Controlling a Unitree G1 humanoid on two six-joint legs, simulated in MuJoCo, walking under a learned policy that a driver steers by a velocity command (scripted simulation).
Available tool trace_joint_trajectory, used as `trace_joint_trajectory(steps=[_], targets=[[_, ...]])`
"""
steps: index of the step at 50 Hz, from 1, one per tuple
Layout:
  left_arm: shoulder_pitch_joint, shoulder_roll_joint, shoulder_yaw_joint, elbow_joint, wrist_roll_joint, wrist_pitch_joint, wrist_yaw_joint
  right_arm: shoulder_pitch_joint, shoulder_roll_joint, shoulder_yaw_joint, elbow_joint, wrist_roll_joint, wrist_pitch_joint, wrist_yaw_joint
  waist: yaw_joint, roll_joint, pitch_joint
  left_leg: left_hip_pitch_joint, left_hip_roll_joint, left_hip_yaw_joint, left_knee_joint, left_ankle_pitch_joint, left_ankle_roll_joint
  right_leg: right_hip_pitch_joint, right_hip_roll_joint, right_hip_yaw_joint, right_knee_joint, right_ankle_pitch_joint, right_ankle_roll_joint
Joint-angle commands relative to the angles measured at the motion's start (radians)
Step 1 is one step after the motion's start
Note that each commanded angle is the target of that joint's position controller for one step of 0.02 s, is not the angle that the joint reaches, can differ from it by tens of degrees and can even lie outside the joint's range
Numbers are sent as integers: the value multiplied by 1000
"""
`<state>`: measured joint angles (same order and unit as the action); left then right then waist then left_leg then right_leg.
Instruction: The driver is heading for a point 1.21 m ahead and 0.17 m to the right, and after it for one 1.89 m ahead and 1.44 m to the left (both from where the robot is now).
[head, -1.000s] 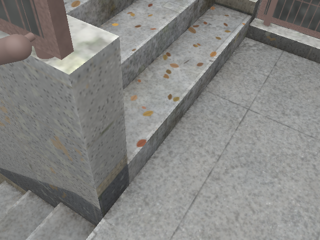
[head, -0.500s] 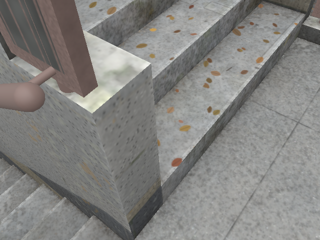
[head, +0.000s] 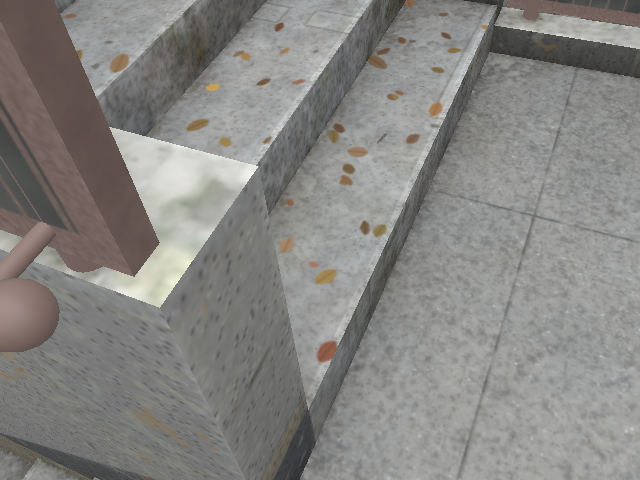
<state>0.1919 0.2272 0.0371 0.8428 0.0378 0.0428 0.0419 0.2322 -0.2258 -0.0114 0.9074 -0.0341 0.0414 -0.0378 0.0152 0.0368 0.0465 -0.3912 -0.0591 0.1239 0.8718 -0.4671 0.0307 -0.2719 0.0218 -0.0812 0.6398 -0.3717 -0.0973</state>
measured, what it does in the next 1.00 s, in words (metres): steps on the spot, turning right: left foot, then right foot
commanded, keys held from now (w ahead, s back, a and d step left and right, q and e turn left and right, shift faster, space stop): w+e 0.50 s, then w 0.50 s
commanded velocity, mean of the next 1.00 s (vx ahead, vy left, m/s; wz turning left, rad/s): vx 0.02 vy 0.04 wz -0.40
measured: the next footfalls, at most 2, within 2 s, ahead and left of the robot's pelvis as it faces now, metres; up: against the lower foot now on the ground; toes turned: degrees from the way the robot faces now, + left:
left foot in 0.32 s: +0.10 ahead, +0.18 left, +0.00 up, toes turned -13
right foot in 0.80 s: -0.05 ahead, -0.02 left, +0.00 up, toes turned -24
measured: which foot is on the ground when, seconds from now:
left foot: up 0.00-0.30, down 0.32-0.80, up 0.82-1.00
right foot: down 0.00-0.32, up 0.34-0.78, down 0.80-1.00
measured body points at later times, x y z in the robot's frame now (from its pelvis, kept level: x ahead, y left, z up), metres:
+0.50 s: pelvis +0.01 +0.09 +0.01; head +0.06 +0.11 +0.46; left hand +0.24 +0.33 -0.10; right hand +0.06 -0.19 -0.08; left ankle +0.06 +0.19 -0.72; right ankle -0.08 -0.01 -0.60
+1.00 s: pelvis -0.04 +0.07 +0.02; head -0.03 +0.04 +0.47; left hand +0.20 +0.23 -0.07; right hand -0.06 -0.19 -0.12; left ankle +0.02 +0.20 -0.69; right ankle -0.09 +0.00 -0.72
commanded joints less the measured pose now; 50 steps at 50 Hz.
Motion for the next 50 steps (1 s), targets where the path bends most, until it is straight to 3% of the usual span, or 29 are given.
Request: trace_joint_trajectory(steps=[1,3,5,6,7,11,14,15,16,17,18,19,20,21,23,26,27,29,31,32,33,37,39,40,41,42,44,47,50], targets=[[0,191,51,-71,-6,-4,-6,-33,-118,-27,-101,12,-18,7,-4,-141,20,-169,43,-126,173,6,-66,52,-329,403,-338,456,-220],[-49,160,44,-93,-4,-16,6,-1,-103,-29,-79,-8,-21,0,-18,-133,30,-146,27,-106,60,77,-79,80,-251,315,-292,631,-155],[-33,195,60,-109,-10,-14,-3,6,-58,-19,-91,-4,-29,29,-1,-149,-50,-104,6,-101,12,116,-71,141,-224,282,-227,782,-143],[33,240,75,-102,-8,-10,6,-23,-94,-36,-113,-9,-13,41,33,-124,-32,-178,-9,-100,66,91,-76,202,-279,347,-197,941,-150],[64,258,84,-101,-12,-5,8,-16,-89,-37,-127,-4,-7,48,36,-103,-78,-180,8,-125,90,89,-79,231,-302,362,-187,978,-162],[-43,238,83,-169,-1,26,10,-43,-70,-33,-170,22,-13,48,24,-183,-73,-51,2,-127,-93,132,-66,82,-226,353,-177,637,-103],[-100,262,92,-212,-14,53,-5,10,-60,-30,-195,21,-15,24,-12,-212,-90,157,-34,-81,-366,216,-57,-18,-186,398,-137,428,-42],[-100,250,86,-223,-13,46,-15,33,-81,-37,-201,9,-18,18,-23,-196,-97,245,-18,-89,-472,289,-47,-69,-148,397,-104,304,-10],[-58,201,75,-219,-25,22,-15,55,-162,-57,-222,-11,-26,1,-28,-69,-120,360,155,-254,-556,296,-8,-159,-62,341,32,132,42],[14,73,44,-225,-15,11,-15,43,-238,-53,-259,-17,-25,-9,2,192,-159,450,411,-519,-579,551,94,-315,99,209,281,-303,87],[18,152,63,-225,5,21,-15,96,-273,-71,-254,-16,-23,-13,-34,212,-224,334,507,-592,-576,692,234,-285,86,203,525,-341,92],[10,200,79,-200,12,28,-14,68,-207,-54,-264,0,-28,-14,-17,107,-177,301,469,-524,-567,649,236,-286,55,242,604,-258,84],[-19,217,85,-185,20,35,-16,25,-168,-43,-273,9,-32,-15,-15,17,-92,250,409,-427,-572,515,179,-312,25,245,612,-157,97],[-13,208,87,-174,11,37,-26,-51,-157,-38,-294,7,-29,-13,16,47,-41,218,331,-322,-532,664,151,-301,25,215,643,-125,122],[-8,227,94,-198,-14,45,-58,-59,-150,-42,-356,-3,-29,-5,-9,60,-104,251,345,-257,-470,849,175,-323,49,203,841,-83,192],[-44,210,87,-243,-10,52,-74,-33,-141,-44,-392,5,-32,2,-37,92,-100,232,343,-258,-521,483,191,-351,58,190,841,-2,215],[-71,194,81,-259,8,65,-70,1,-131,-40,-392,8,-37,-2,-51,66,-83,228,364,-285,-522,422,188,-364,71,211,837,14,216],[-85,175,75,-282,12,72,-67,24,-145,-46,-393,16,-46,-4,-56,81,-69,248,379,-292,-521,432,194,-377,78,224,783,8,221],[-100,168,71,-298,11,75,-63,45,-155,-52,-394,13,-56,-2,-64,97,-82,287,401,-294,-500,518,201,-375,81,225,721,-30,218],[-95,132,64,-290,7,71,-56,76,-154,-52,-357,24,-64,-11,-60,159,-94,277,331,-221,-531,391,193,-332,63,191,559,-22,196],[-85,125,59,-283,-16,65,-59,50,-147,-52,-356,10,-64,-7,-52,210,-89,270,306,-206,-539,363,185,-289,59,153,439,-50,187],[-77,99,38,-279,-33,54,-59,49,-181,-71,-332,-10,-45,16,-55,245,-130,222,312,-185,-497,531,181,-35,37,51,57,-176,122],[26,83,33,-235,-25,35,-54,49,-174,-69,-315,11,-33,22,-2,175,-138,132,282,-149,-418,585,129,151,45,7,-229,91,86],[43,110,32,-229,-13,22,-51,93,-153,-66,-301,8,-29,26,-4,76,-126,38,255,-120,-373,466,63,236,-2,94,-335,149,71],[52,172,32,-253,-1,5,-48,104,-52,-38,-339,-7,-24,40,-20,-203,-146,-140,177,-50,-168,59,-12,335,-311,460,-429,122,28],[1,235,46,-265,-2,-3,-37,18,-53,-33,-374,2,-2,28,7,-314,-66,-122,106,-113,-156,-85,-43,51,-391,540,-429,207,-83],[-113,120,10,-273,-5,-21,-30,13,-97,-48,-335,11,13,34,-41,-227,14,-75,101,-148,-61,35,-48,9,-274,392,-420,245,-84],[-98,88,-1,-255,-12,-40,-22,105,-109,-60,-252,-2,7,37,-56,-208,-52,-35,78,-122,-26,98,-54,113,-192,257,-338,602,-75],[-41,83,-4,-230,-10,-46,-19,65,-61,-43,-247,12,5,36,-28,-179,-86,-4,70,-113,-110,77,-55,166,-200,244,-288,655,-91]])
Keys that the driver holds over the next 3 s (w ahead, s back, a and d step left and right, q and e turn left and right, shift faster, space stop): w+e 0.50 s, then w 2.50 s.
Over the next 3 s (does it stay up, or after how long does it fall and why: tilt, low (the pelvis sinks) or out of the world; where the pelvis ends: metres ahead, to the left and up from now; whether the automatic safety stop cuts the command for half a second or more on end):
stays up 0.23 -0.02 0.02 its command is cut before an obstacle from the start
